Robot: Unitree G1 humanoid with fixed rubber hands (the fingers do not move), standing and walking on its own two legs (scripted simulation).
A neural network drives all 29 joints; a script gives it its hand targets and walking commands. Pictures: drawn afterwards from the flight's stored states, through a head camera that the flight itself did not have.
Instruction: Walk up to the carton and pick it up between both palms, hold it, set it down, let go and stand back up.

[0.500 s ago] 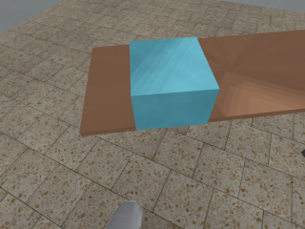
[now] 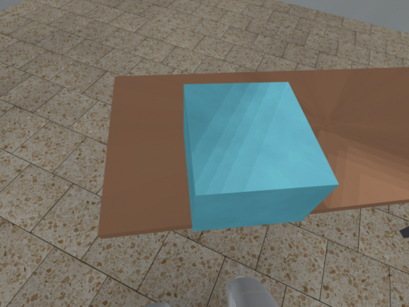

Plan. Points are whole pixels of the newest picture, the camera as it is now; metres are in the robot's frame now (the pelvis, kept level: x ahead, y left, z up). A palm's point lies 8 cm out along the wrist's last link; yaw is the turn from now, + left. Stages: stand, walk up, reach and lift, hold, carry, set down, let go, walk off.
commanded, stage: walk up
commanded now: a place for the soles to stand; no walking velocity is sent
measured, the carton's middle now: (242, 152) +0.45 -0.11 -0.03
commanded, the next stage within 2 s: none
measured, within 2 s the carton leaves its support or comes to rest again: neither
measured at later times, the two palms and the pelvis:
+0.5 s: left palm out of the picture +0.07 +0.23 -0.14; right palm out of the picture +0.04 -0.26 -0.13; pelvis -0.03 -0.01 -0.01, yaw -2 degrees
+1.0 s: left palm out of the picture +0.01 +0.21 -0.13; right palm out of the picture +0.02 -0.28 -0.14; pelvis -0.01 -0.03 +0.00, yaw -4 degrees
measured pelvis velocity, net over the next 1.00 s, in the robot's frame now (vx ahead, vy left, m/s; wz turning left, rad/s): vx -0.01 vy -0.03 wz -0.08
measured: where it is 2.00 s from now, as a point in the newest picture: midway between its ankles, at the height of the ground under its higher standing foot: outside the picture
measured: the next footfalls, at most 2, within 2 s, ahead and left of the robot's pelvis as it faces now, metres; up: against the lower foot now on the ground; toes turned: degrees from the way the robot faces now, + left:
right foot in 0.14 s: +0.09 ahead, -0.15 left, +0.00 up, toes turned -2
left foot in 0.42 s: -0.02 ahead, +0.09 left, +0.00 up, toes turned +1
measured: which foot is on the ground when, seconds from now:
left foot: down 0.00-0.20, up 0.22-0.40, down 0.42-1.00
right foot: up 0.00-0.12, down 0.14-1.00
